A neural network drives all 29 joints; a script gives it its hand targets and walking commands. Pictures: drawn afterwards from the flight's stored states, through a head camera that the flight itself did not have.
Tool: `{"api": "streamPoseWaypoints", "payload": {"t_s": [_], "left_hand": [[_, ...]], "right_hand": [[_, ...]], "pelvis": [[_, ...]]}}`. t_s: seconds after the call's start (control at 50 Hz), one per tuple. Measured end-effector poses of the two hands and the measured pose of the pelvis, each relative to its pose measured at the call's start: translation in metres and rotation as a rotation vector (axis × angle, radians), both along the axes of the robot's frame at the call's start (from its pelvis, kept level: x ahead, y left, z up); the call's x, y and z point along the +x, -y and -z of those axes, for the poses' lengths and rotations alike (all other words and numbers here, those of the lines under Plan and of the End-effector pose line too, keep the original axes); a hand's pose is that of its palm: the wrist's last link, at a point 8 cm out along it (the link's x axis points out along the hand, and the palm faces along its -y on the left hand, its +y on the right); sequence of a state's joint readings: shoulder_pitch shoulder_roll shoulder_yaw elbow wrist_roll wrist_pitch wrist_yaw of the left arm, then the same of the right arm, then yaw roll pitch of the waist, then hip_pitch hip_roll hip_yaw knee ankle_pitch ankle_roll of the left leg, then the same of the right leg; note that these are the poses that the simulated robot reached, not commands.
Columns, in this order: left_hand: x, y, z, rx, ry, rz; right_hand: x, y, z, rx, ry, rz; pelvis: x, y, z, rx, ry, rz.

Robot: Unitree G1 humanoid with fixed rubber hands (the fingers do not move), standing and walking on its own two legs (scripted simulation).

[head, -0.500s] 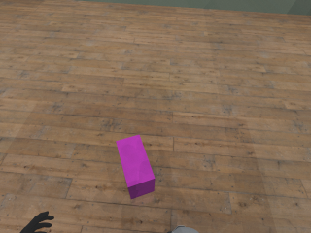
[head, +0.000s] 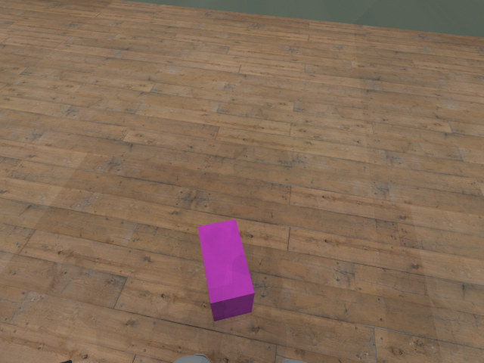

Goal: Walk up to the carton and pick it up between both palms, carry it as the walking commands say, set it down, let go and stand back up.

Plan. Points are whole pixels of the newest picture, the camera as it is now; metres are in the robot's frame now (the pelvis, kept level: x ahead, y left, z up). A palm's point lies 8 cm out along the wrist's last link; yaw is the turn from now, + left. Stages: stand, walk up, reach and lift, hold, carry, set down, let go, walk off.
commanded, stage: walk up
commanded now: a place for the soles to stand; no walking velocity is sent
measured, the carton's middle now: (224, 269) +0.52 +0.06 -0.64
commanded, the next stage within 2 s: none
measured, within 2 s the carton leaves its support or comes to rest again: neither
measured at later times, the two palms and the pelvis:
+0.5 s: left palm out of the picture +0.12 +0.29 -0.08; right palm out of the picture +0.14 -0.33 -0.09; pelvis +0.05 -0.02 +0.00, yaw +4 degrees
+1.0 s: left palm out of the picture +0.12 +0.31 -0.08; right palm (433, 359) +0.15 -0.31 -0.08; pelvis +0.04 -0.01 +0.00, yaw +4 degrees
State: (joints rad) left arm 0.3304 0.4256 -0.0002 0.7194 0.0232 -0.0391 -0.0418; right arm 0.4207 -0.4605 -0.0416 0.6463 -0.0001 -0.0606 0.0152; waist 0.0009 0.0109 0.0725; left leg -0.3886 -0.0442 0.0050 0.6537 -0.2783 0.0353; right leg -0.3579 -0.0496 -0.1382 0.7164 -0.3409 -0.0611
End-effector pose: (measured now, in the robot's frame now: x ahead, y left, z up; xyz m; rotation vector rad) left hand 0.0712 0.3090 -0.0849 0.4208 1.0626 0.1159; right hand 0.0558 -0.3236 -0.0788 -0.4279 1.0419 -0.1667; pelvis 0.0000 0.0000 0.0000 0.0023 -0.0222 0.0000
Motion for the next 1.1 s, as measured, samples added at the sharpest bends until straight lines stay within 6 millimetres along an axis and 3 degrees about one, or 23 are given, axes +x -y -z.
{"api": "streamPoseWaypoints", "payload": {"t_s": [0.06,0.18,0.38,0.6,0.82,1.1], "left_hand": [[0.003,-0.002,0.010,-0.017,-0.002,-0.025],[0.012,0.002,0.011,-0.030,0.005,-0.049],[0.031,0.021,-0.004,0.026,0.020,-0.045],[0.048,0.011,-0.007,0.044,0.047,-0.064],[0.045,-0.001,-0.002,0.029,0.066,-0.060],[0.047,-0.001,-0.003,0.030,0.072,-0.058]], "right_hand": [[0.014,-0.006,-0.004,-0.013,0.026,-0.004],[0.034,-0.003,-0.010,-0.025,0.025,-0.027],[0.063,0.013,0.004,0.026,0.029,-0.031],[0.098,0.000,0.009,0.041,0.054,-0.068],[0.095,-0.012,0.004,0.026,0.077,-0.069],[0.095,-0.012,0.004,0.027,0.078,-0.068]], "pelvis": [[0.008,-0.003,0.003,-0.002,0.023,-0.013],[0.020,0.001,0.000,-0.012,0.018,-0.039],[0.038,0.025,-0.001,0.027,-0.003,-0.042],[0.049,0.019,0.001,0.013,-0.019,-0.067],[0.041,0.005,0.003,-0.003,-0.007,-0.064],[0.041,0.006,0.003,-0.002,-0.007,-0.064]]}}
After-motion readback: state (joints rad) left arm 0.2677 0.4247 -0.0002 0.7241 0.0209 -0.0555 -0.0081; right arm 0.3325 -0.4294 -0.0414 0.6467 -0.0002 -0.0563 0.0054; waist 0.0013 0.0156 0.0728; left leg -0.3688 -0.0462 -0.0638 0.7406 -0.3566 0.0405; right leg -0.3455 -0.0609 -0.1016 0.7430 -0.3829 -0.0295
